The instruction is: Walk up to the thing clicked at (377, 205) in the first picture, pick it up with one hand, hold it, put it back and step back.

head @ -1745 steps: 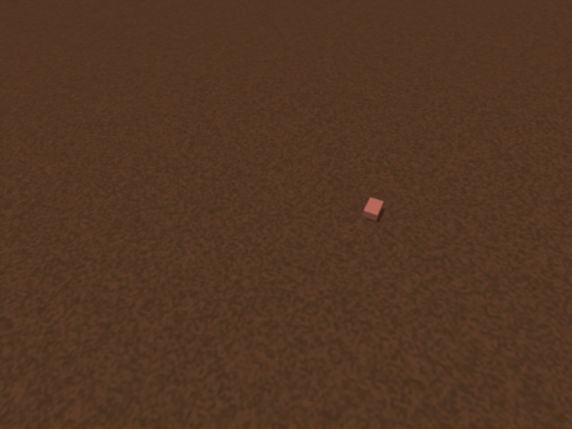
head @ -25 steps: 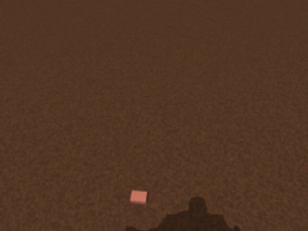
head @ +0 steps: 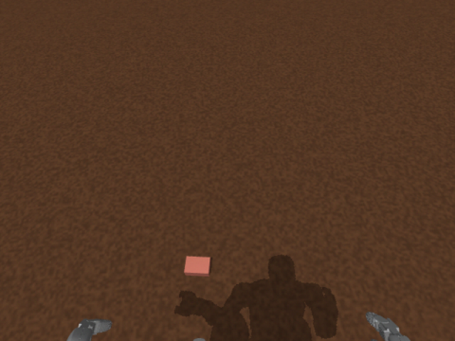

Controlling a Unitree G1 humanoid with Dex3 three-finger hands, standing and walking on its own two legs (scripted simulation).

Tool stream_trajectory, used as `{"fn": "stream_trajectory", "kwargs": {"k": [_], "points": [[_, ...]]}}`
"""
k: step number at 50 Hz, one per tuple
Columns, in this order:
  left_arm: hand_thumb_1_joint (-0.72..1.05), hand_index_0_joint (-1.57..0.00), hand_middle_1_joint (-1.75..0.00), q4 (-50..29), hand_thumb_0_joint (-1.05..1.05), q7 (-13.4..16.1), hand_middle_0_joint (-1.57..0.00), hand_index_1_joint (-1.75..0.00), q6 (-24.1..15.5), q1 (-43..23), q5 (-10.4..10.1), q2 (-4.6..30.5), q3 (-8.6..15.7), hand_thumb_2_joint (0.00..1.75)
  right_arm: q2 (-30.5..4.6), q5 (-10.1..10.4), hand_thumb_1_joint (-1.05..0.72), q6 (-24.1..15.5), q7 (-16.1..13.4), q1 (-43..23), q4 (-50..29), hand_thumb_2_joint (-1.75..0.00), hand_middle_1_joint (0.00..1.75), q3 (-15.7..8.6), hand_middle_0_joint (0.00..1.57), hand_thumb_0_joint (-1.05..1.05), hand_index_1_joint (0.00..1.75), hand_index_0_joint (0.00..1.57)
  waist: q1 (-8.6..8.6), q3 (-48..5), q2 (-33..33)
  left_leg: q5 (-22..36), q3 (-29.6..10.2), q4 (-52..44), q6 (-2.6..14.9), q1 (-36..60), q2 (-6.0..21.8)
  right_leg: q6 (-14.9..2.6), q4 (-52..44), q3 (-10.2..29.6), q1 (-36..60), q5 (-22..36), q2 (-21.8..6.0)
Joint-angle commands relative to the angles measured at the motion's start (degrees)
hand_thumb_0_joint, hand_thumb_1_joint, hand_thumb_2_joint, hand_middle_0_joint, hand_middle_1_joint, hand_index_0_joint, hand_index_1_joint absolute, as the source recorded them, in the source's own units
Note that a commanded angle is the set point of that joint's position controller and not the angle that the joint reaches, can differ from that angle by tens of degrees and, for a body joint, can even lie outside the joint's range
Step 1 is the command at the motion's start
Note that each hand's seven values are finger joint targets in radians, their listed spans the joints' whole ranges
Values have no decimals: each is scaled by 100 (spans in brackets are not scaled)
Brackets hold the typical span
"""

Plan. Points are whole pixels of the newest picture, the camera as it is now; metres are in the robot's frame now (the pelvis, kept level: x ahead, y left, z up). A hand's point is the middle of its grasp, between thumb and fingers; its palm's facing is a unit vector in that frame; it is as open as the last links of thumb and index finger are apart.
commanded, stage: rise first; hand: left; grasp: from above
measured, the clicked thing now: (197, 266) +0.50 +0.17 -0.72
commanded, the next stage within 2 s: none
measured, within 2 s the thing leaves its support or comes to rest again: neither
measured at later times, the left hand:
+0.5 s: hand out of the picture +0.14 +0.25 -0.18, palm faces -0.14 -0.88 -0.45, open 14.3 cm
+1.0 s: hand out of the picture +0.17 +0.26 -0.28, palm faces -0.37 -0.70 -0.61, open 14.4 cm
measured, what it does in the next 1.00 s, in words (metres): lowers itself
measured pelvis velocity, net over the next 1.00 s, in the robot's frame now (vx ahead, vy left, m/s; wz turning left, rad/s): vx -0.03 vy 0.00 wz -0.02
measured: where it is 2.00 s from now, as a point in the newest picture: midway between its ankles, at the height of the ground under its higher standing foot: outside the picture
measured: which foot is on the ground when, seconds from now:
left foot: down 0.00-1.00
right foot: down 0.00-1.00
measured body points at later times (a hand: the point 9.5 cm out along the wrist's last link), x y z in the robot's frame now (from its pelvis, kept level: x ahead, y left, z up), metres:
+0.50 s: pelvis +0.00 +0.01 -0.05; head +0.09 +0.02 +0.39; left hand +0.15 +0.30 -0.15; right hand +0.17 -0.24 -0.13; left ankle +0.03 +0.12 -0.70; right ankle -0.02 -0.14 -0.70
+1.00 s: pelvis -0.03 +0.00 -0.13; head +0.11 +0.02 +0.29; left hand +0.19 +0.30 -0.24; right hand +0.16 -0.25 -0.23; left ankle +0.03 +0.12 -0.70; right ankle -0.02 -0.14 -0.70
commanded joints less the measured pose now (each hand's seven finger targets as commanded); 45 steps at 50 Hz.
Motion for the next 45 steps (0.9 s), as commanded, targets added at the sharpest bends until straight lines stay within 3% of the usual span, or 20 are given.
{"fn": "stream_trajectory", "kwargs": {"k": [1, 2, 3, 6, 7, 13, 18, 23, 24, 34, 39, 40, 41, 43, 45], "points": [[-59, -7, -102, -1369, 0, 31, -9, -104, -44, 158, 74, 1115, 256, 101, -904, -23, -89, -410, -152, 24, -840, -90, 30, -408, 20, 0, 30, 20, -7, -1383, 187, 1068, 88, -92, 102, 892, -53, -190, -121, -255, -365, 1258, 146], [-60, -5, -102, -1881, 0, 28, -8, -105, -62, -11, 65, 1157, 227, 103, -887, -28, -88, -439, -166, -67, -979, -90, 30, -414, 20, 0, 30, 20, -4, -1517, 269, 1156, 74, 5, 110, 935, -48, -177, -59, -246, -421, 1325, 132], [-56, -6, -102, -1469, 0, 33, -8, -104, 36, 429, 116, 1095, 262, 101, -868, -37, -87, -440, -181, 32, -849, -89, 30, -384, 20, 0, 30, 20, -15, -1401, 212, 1203, 80, 94, 112, 826, -46, -170, 13, -268, -461, 1345, 142], [-57, -4, -101, -2182, 0, 38, -7, -104, 149, 521, 146, 1120, 236, 104, -880, -48, -86, -489, -201, -82, -1080, -89, 30, -406, 20, 0, 30, 20, -27, -1554, 296, 1313, 32, 308, 127, 724, -10, -170, 227, -288, -683, 1375, 164], [-54, -4, -102, -2027, 0, 52, -6, -103, 216, 748, 183, 1057, 217, 100, -858, -58, -85, -484, -217, 0, -980, -89, 30, -389, 20, 0, 30, 20, -17, -1478, 261, 1220, 32, 342, 122, 618, -25, -175, 251, -296, -692, 1313, 165], [-57, -5, -102, -2759, 0, 114, -7, -104, 444, 1080, 281, 1017, 160, 102, -799, -71, -87, -584, -259, -123, -1277, -89, 30, -361, 20, 0, 30, 20, -19, -1559, 326, 1017, -27, 626, 139, 274, 4, -196, 539, -328, -1006, 1109, 172], [-58, -6, -100, -2977, 0, 150, -8, -103, 561, 1397, 357, 987, 156, 101, -790, -101, -87, -621, -273, -72, -1324, -89, 30, -358, 20, 0, 30, 20, -36, -1661, 455, 1187, -81, 851, 116, 113, 32, -205, 821, -362, -1235, 1129, 185], [-60, -6, -98, -3237, 0, 210, -9, -101, 557, 1544, 429, 920, 95, 102, -742, -109, -89, -668, -274, -83, -1444, -90, 30, -345, 20, 0, 30, 20, -84, -1762, 376, 999, -91, 1063, 133, -131, 14, -206, 979, -367, -1424, 1044, 208], [-59, -7, -99, -3332, 0, 226, -9, -101, 550, 1551, 459, 927, 104, 101, -717, -109, -89, -681, -274, -134, -1496, -90, 30, -335, 20, 0, 30, 20, -8, -1690, 407, 815, -77, 1074, 129, -224, -3, -215, 992, -368, -1473, 900, 202], [-61, -8, -97, -3563, 0, 321, -11, -100, 390, 1732, 637, 934, 51, 101, -738, -101, -90, -768, -253, -216, -1533, -90, 30, -346, 20, 0, 30, 20, 11, -1843, 503, 541, -184, 1366, 105, -569, 10, -255, 1457, -398, -1984, 597, 226], [-61, -7, -97, -3098, 0, 358, -10, -100, 144, 1078, 889, 959, -85, 102, -812, -119, -91, -816, -210, -172, -1282, -90, 30, -357, 20, 0, 30, 20, -129, -1679, 535, 128, -332, 1659, 79, -1018, 66, -278, 1927, -413, -2744, 239, 232], [-61, -7, -97, -3205, 0, 360, -10, -100, -1, 625, 977, 1021, -157, 103, -808, -114, -92, -857, -201, -349, -1394, -91, 30, -338, 20, 0, 30, 20, -182, -1714, 533, -71, -327, 1809, 99, -1156, 59, -280, 2017, -390, -2982, 81, 234], [-61, -7, -95, -2826, 0, 376, -11, -99, -104, 551, 1102, 997, -136, 104, -840, -113, -92, -876, -186, -318, -1302, -91, 30, -349, 20, 0, 30, 20, -219, -1618, 362, -354, -308, 1923, 103, -1420, 27, -276, 2121, -394, -3120, -89, 233], [-61, -6, -96, -2518, 0, 418, -10, -100, -357, 232, 1327, 1036, -146, 105, -864, -115, -92, -939, -132, -392, -1218, -91, 30, -352, 20, 0, 30, 20, -131, -1672, 456, -710, -290, 2135, 85, -1737, 2, -300, 2418, -360, -3533, -370, 217], [-61, -6, -97, -2312, 0, 478, -10, -101, -624, -265, 1628, 1127, -205, 106, -919, -115, -91, -1000, -88, -480, -1105, -91, 30, -378, 20, 0, 30, 20, -150, -1981, 512, -800, -300, 2406, 67, -1885, 4, -316, 2729, -339, -3919, -451, 225]]}}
